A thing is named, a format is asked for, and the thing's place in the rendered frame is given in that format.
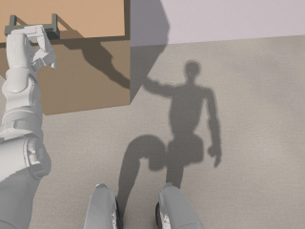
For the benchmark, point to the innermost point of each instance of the drawer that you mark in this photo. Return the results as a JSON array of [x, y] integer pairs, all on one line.
[[75, 18]]

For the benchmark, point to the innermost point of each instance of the left robot thigh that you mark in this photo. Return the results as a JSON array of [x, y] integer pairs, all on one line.
[[101, 206]]

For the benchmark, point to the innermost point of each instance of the robot left hand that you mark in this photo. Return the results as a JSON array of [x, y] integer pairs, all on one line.
[[21, 54]]

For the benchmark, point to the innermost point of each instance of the robot thigh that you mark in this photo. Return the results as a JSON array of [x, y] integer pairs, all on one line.
[[180, 212], [101, 206]]

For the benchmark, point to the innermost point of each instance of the cabinet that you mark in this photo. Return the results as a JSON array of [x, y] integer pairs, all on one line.
[[91, 72]]

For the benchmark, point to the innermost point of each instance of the left robot forearm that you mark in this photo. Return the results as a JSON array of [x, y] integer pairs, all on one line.
[[23, 115]]

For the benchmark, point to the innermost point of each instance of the left robot upper arm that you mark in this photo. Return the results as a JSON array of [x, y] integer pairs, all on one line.
[[23, 163]]

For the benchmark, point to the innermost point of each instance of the handle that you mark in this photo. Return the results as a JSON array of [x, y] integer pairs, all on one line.
[[52, 31]]

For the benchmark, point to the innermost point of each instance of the right robot thigh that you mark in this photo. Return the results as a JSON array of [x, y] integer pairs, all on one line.
[[180, 212]]

